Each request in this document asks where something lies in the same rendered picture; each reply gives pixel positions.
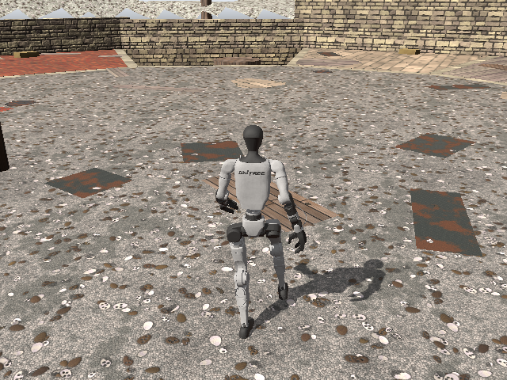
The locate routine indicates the robot left thigh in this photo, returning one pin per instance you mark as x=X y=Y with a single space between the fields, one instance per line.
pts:
x=238 y=251

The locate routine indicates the left robot hand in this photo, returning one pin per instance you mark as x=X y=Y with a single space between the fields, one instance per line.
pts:
x=232 y=204

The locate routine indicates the right robot hand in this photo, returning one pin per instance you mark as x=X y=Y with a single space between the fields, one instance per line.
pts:
x=302 y=240

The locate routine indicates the right robot shin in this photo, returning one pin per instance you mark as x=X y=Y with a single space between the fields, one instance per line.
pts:
x=280 y=267

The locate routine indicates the robot right upper arm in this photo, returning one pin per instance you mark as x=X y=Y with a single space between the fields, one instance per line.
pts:
x=281 y=180

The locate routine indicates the left robot forearm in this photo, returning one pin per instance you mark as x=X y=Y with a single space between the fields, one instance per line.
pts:
x=222 y=203

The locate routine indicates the robot left upper arm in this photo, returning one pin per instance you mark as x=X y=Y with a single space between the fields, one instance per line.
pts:
x=224 y=178

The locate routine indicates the right robot forearm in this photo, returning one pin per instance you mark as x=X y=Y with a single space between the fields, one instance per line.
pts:
x=293 y=215

